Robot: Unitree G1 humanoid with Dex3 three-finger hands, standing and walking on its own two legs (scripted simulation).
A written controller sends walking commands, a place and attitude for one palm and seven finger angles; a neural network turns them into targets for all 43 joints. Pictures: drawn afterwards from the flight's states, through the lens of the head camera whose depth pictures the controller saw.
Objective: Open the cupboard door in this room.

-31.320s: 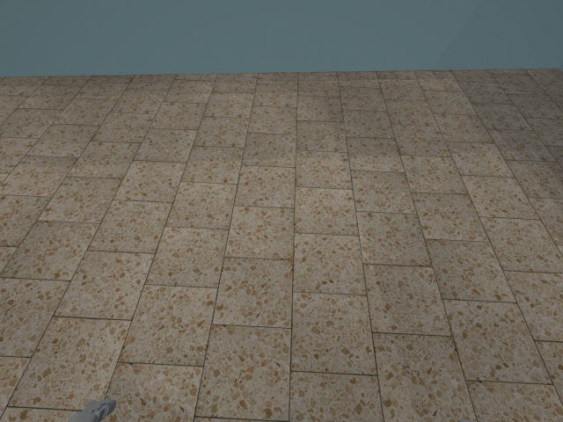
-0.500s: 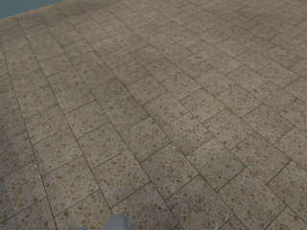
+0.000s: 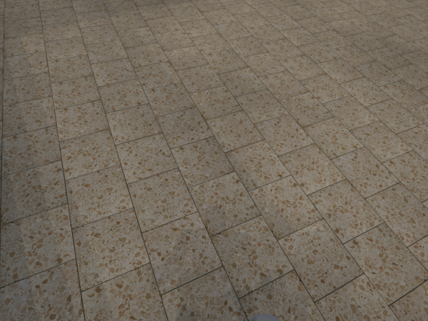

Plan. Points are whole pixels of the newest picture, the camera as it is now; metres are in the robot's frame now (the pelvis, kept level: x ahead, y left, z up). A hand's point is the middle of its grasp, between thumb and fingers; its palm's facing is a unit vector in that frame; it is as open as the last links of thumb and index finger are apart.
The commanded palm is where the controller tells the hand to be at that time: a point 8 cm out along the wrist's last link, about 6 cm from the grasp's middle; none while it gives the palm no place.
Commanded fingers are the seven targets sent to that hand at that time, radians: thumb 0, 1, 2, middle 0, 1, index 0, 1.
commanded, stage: turn to face it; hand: left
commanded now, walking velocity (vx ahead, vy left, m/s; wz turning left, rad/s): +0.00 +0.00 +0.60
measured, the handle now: out of the picture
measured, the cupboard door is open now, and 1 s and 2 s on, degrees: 0 0 0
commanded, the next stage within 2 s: none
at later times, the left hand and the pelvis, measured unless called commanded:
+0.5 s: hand out of the picture +0.03 +0.13 -0.14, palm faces +0.29 -0.91 -0.29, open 7.4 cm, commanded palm none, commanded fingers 0.00 0.90 0.90 -0.20 -0.30 -0.20 -0.30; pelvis -0.01 -0.09 +0.00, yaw +19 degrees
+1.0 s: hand out of the picture -0.14 +0.17 -0.19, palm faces +0.62 -0.74 -0.26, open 7.4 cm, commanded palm none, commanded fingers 0.00 0.90 0.90 -0.20 -0.30 -0.20 -0.30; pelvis -0.03 -0.03 -0.01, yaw +37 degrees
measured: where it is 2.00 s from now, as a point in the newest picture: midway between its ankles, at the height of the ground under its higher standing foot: outside the picture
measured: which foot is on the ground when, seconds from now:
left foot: down 0.00-0.30, up 0.32-0.80, down 0.82-1.00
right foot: up 0.00-0.28, down 0.30-0.82, up 0.84-1.00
